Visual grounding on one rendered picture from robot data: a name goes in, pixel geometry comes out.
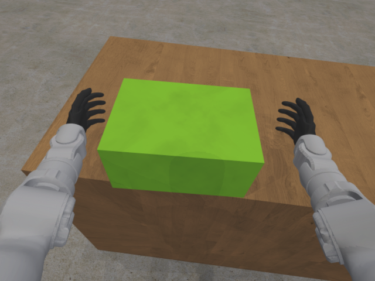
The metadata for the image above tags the right robot upper arm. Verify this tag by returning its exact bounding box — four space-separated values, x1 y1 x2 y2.
312 199 375 281

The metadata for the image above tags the carton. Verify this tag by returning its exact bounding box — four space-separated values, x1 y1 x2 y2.
97 78 264 198

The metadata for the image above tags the right robot forearm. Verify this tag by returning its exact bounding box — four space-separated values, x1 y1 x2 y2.
293 134 375 213

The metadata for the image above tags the left robot upper arm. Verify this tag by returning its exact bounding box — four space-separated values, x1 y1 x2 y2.
0 186 76 281

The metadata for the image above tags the left robot forearm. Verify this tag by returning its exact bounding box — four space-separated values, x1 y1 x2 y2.
0 124 87 224

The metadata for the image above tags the robot right hand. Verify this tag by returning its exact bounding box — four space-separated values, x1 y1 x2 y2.
275 98 316 145

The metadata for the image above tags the robot left hand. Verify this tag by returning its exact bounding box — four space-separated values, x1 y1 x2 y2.
66 88 106 133

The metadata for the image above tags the pedestal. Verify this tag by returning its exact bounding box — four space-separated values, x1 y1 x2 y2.
21 36 375 281

